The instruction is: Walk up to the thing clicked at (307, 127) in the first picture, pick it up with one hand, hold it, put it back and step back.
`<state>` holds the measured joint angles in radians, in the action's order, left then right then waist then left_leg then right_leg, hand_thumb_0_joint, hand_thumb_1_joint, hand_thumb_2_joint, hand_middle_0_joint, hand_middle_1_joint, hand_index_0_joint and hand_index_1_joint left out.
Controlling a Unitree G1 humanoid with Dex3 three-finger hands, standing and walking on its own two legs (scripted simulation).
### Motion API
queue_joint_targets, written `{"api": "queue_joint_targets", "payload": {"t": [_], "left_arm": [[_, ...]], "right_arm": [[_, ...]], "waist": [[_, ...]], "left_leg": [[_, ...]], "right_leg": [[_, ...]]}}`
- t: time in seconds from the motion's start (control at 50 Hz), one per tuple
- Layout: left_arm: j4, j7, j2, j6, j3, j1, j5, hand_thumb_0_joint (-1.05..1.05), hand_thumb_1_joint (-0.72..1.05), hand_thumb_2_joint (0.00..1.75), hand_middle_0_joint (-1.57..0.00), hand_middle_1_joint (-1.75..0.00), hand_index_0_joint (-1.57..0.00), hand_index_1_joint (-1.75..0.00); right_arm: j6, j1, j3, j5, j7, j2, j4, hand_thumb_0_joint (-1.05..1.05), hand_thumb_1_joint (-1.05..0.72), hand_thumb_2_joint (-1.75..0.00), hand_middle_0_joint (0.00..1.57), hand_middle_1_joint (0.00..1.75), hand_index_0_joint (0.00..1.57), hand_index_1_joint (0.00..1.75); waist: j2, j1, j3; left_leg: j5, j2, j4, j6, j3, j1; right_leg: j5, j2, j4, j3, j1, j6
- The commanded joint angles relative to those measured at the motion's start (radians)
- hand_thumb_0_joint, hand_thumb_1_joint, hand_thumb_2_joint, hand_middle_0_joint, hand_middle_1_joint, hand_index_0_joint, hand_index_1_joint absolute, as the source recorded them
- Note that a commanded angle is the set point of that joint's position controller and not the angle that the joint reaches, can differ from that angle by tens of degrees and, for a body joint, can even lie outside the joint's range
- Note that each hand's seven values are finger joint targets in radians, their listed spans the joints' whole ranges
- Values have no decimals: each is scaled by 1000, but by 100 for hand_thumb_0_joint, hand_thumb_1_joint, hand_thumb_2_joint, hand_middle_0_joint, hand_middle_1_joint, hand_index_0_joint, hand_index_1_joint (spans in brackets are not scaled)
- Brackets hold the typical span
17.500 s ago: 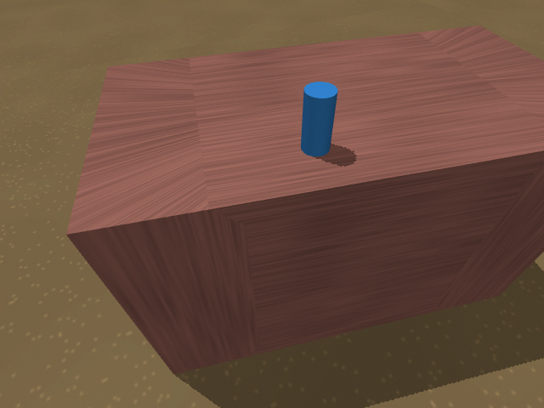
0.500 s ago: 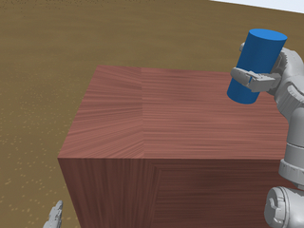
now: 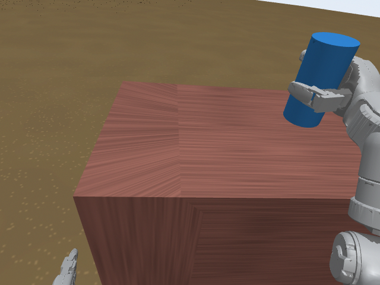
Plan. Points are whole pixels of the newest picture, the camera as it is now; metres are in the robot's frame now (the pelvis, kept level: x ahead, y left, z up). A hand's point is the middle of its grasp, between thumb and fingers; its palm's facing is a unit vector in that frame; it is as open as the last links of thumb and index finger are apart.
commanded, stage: hold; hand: right
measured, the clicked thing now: (316, 82) +0.34 -0.17 +0.34
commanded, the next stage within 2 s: crouch in 0.36 s
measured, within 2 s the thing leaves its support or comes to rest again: neither
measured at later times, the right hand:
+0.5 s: hand (314, 88) +0.34 -0.17 +0.33, palm faces +0.15 +0.99 -0.02, open 9.3 cm
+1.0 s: hand (294, 112) +0.39 -0.19 +0.26, palm faces +0.20 +0.98 +0.00, open 9.3 cm
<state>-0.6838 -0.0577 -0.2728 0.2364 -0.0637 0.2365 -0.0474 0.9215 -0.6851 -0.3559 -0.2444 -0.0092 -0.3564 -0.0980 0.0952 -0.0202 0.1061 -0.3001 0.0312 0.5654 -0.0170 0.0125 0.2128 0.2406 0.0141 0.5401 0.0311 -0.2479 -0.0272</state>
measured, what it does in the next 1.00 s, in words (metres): stands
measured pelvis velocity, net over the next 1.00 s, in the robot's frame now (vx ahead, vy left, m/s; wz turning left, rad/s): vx -0.01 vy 0.00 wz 0.02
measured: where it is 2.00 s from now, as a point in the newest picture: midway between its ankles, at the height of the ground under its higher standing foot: outside the picture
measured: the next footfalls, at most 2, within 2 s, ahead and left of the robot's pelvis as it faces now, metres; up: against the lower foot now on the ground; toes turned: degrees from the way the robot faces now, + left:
none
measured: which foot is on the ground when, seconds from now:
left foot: down 0.00-1.00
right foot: down 0.00-1.00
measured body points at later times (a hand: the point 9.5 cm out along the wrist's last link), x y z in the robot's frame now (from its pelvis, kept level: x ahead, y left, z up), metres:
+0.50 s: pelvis +0.00 +0.00 +0.00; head -0.06 +0.04 +0.44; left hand +0.17 +0.26 -0.07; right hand +0.32 -0.23 +0.33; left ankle +0.01 +0.13 -0.73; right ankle +0.03 -0.14 -0.73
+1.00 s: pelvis -0.01 +0.00 +0.00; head -0.04 +0.03 +0.45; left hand +0.15 +0.26 -0.08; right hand +0.37 -0.24 +0.26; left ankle +0.01 +0.13 -0.73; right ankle +0.03 -0.14 -0.73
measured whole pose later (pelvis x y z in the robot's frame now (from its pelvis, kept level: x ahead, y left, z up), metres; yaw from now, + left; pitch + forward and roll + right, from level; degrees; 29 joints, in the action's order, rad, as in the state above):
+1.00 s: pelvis -0.01 +0.00 +0.00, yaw +1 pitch -1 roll +0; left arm -0.69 -0.08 -0.24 0.29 -0.06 0.25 -0.02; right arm 0.68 -0.68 -0.34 -0.18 0.01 -0.34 0.23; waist 0.06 0.00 0.06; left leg -0.29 0.02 0.58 -0.02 0.00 0.27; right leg 0.24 0.02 0.56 0.02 -0.30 -0.03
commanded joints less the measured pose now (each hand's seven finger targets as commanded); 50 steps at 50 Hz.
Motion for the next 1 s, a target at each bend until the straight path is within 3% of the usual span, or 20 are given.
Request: {"api": "queue_joint_targets", "payload": {"t": [0.0,0.02,0.1,0.16,0.18,0.22,0.24,0.3,0.34,0.4,0.44,0.46,0.56,0.6,0.62,0.74,0.82,0.9,0.94,0.98], "left_arm": [[175,0,-110,61,-21,-188,-4,0,-54,4,-5,-6,-5,-5],[190,-1,-129,60,-42,-197,-7,0,-53,4,-5,-6,-5,-5],[191,-4,-138,54,-47,-170,-8,0,-54,4,-5,-6,-5,-5],[176,1,-108,54,-19,-175,-10,0,-53,4,-5,-6,-6,-5],[172,2,-114,57,-32,-177,-12,0,-53,4,-5,-5,-5,-5],[154,8,-99,54,-10,-172,-9,0,-53,4,-5,-6,-5,-5],[151,3,-116,53,-33,-160,-8,0,-54,4,-5,-6,-5,-5],[168,1,-134,58,-49,-148,-4,0,-54,4,-5,-6,-6,-5],[197,1,-119,64,-33,-180,-6,0,-53,4,-5,-6,-5,-5],[177,2,-108,65,-28,-167,-6,0,-54,4,-5,-6,-5,-5],[199,-2,-123,65,-41,-183,-6,0,-52,5,-5,-7,-7,-5],[167,0,-104,61,-21,-165,-7,0,-52,4,-4,-6,-5,-5],[217,-10,-152,66,-68,-179,-4,0,-53,5,-4,-6,-5,-5],[172,-11,-126,57,-53,-139,-5,0,-52,4,-4,-6,-5,-5],[190,-10,-120,63,-43,-150,-4,0,-53,4,-4,-5,-5,-5],[142,-4,-87,75,-29,-133,4,0,-52,4,-5,-5,-5,-4],[162,-11,-101,97,-44,-128,15,0,-52,4,-5,-5,-6,-4],[141,-21,-86,115,-26,-134,21,0,-52,4,-5,-6,-6,-5],[172,-36,-115,122,-48,-146,26,0,-52,4,-5,-6,-6,-5],[164,-44,-126,121,-64,-146,29,0,-52,5,-5,-6,-6,-5]], "right_arm": [[-90,-534,-79,-1,3,-267,-209,0,-23,-132,127,143,132,143],[-84,-529,-79,-7,3,-259,-200,0,-23,-132,128,144,132,144],[-73,-517,-76,-8,-2,-254,-170,0,-24,-134,129,145,133,145],[-66,-508,-38,-12,-9,-206,-169,0,-23,-135,129,146,134,146],[-61,-501,-50,-13,-9,-216,-164,0,-24,-134,129,146,134,146],[-65,-517,-52,-6,-7,-233,-185,0,-26,-134,130,145,134,145],[-66,-514,-61,-1,-6,-244,-163,0,-25,-134,129,145,134,145],[-74,-515,-81,-6,-4,-260,-183,0,-24,-135,129,146,134,146],[-82,-505,-65,-10,-2,-230,-190,0,-25,-135,131,147,135,147],[-100,-527,-57,-7,2,-236,-241,0,-25,-134,130,146,135,146],[-104,-511,-71,-5,6,-247,-247,0,-18,-140,129,150,135,150],[-104,-491,-83,-6,7,-257,-232,0,-24,-132,131,145,135,145],[-97,-493,-49,-1,3,-222,-186,0,-24,-133,131,145,135,145],[-98,-484,-45,4,2,-218,-143,0,-26,-133,131,145,135,145],[-94,-454,-28,3,-3,-183,-82,0,-23,-132,130,145,134,145],[-149,-453,-36,23,0,-200,-11,0,-19,-132,129,145,134,145],[-236,-530,-45,43,6,-238,19,0,-20,-136,133,149,138,149],[-350,-605,-34,55,13,-255,10,0,-23,-136,135,149,139,149],[-395,-622,-57,61,24,-283,50,0,-24,-135,134,148,138,148],[-427,-606,-30,68,26,-249,126,0,-23,-134,133,147,138,147]], "waist": [[-73,-15,183],[-90,-9,177],[-112,-1,179],[-95,-6,140],[-87,-6,140],[-66,-9,146],[-77,4,155],[-111,2,177],[-107,-4,166],[-60,-1,185],[-88,-4,196],[-87,-11,174],[-98,8,172],[-75,15,140],[-109,15,130],[-93,12,90],[-80,33,142],[-40,20,197],[-81,24,247],[-89,34,255]], "left_leg": [[120,-27,-124,4,48,36],[107,-30,-125,5,50,45],[171,-31,-120,4,52,44],[143,-32,-125,5,54,50],[125,-33,-126,5,54,54],[125,-31,-126,7,49,53],[132,-31,-126,6,48,60],[154,-29,-127,0,51,43],[150,-26,-126,0,46,42],[155,-30,-117,7,48,42],[147,-30,-118,4,49,38],[140,-30,-121,4,47,41],[143,-35,-119,5,51,47],[128,-35,-123,7,51,67],[140,-39,-122,5,57,67],[120,-37,-126,3,49,76],[120,-31,-121,2,36,86],[120,-28,-100,5,27,87],[146,-28,-91,3,22,66],[167,-27,-86,1,20,71]], "right_leg": [[-98,-36,-62,-36,112,40],[-89,-33,-65,-36,114,40],[-149,-31,-59,-34,131,40],[-123,-32,-67,-36,112,40],[-106,-30,-72,-35,114,39],[-103,-33,-70,-37,111,39],[-108,-32,-70,-37,121,40],[-123,-36,-61,-37,124,44],[-120,-37,-58,-42,119,44],[-131,-32,-59,-37,135,40],[-122,-32,-58,-37,129,41],[-116,-32,-59,-37,118,42],[-116,-28,-66,-34,131,40],[-105,-26,-71,-33,131,39],[-117,-23,-73,-29,125,40],[-77,-26,-78,-36,93,42],[-60,-26,-66,-44,102,45],[-59,-22,-51,-41,109,40],[-85,-20,-36,-38,119,42],[-102,-19,-27,-40,123,42]]}}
